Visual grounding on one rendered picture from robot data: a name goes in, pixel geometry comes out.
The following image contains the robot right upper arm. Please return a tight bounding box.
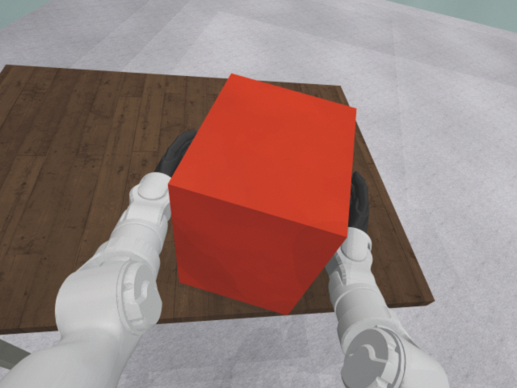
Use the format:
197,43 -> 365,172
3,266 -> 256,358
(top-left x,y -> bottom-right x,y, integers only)
341,327 -> 449,388

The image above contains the robot right forearm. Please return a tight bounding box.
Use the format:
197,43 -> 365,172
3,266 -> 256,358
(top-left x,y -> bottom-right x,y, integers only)
325,227 -> 422,355

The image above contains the robot left upper arm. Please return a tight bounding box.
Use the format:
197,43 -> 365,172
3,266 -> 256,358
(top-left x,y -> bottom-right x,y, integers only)
0,260 -> 162,388

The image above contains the robot left forearm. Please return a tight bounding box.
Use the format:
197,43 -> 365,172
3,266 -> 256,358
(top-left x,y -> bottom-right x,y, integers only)
55,172 -> 171,334

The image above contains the carton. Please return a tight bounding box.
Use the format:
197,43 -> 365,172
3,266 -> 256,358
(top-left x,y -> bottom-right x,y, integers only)
168,74 -> 356,315

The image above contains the robot right hand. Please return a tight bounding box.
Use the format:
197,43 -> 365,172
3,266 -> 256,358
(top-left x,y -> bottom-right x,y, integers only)
348,171 -> 369,233

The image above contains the robot left hand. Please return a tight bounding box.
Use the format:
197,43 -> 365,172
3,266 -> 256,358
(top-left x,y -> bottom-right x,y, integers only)
154,130 -> 197,177

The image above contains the table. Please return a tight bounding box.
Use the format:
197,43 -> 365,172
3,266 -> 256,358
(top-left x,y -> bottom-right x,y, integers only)
0,65 -> 435,370

